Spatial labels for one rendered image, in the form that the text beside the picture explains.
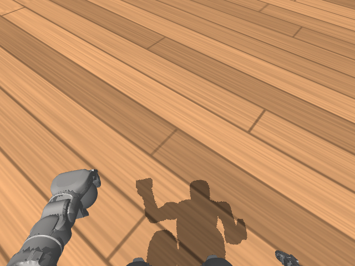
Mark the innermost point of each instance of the right robot hand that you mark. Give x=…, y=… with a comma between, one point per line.
x=286, y=259

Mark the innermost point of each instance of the ball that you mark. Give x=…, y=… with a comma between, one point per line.
x=90, y=197

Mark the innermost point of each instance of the left robot hand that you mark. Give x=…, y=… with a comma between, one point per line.
x=78, y=182

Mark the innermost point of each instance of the left robot arm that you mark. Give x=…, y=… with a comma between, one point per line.
x=51, y=233

